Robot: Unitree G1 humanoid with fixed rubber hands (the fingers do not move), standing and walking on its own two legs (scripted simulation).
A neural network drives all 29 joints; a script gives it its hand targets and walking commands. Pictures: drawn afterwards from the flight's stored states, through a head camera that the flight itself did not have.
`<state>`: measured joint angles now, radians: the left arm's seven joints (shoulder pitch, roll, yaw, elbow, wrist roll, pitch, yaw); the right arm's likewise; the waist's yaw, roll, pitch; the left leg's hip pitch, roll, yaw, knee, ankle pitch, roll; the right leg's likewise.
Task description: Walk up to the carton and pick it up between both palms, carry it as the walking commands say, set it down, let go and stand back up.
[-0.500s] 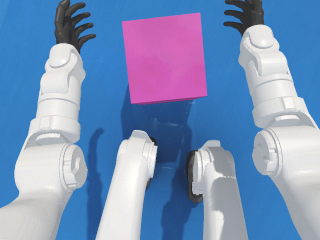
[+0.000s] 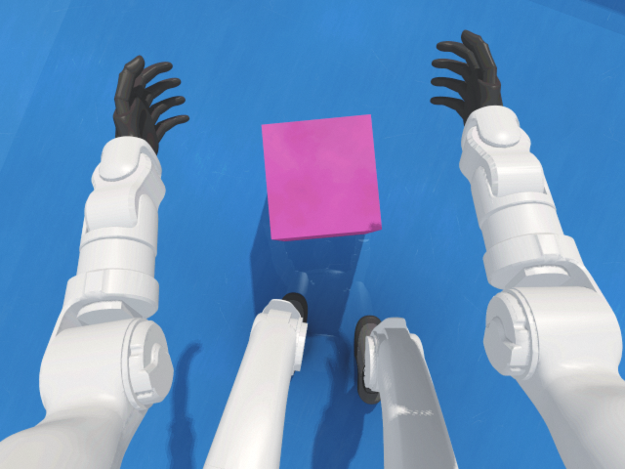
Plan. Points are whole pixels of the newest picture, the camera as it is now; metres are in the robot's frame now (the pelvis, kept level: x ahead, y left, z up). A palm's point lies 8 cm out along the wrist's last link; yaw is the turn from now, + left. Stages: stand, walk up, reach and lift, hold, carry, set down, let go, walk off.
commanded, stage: set down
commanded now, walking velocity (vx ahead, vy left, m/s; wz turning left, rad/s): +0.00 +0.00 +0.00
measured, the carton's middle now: (321, 187) +0.48 +0.06 -0.48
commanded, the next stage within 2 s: let go in 0.28 s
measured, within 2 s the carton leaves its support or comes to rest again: neither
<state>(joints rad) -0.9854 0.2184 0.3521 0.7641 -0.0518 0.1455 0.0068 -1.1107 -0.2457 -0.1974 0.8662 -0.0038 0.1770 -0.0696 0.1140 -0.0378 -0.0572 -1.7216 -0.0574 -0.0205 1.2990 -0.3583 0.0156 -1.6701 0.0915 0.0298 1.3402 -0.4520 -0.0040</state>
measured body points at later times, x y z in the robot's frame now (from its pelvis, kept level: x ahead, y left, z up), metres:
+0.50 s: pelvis +0.03 +0.01 +0.09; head +0.32 +0.03 +0.43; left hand +0.44 +0.26 -0.05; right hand +0.50 -0.13 -0.05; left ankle +0.09 +0.10 -0.57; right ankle +0.06 -0.11 -0.57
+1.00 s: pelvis +0.09 +0.00 +0.16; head +0.19 +0.00 +0.60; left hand +0.28 +0.24 +0.08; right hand +0.33 -0.21 +0.07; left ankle +0.09 +0.10 -0.57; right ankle +0.06 -0.11 -0.57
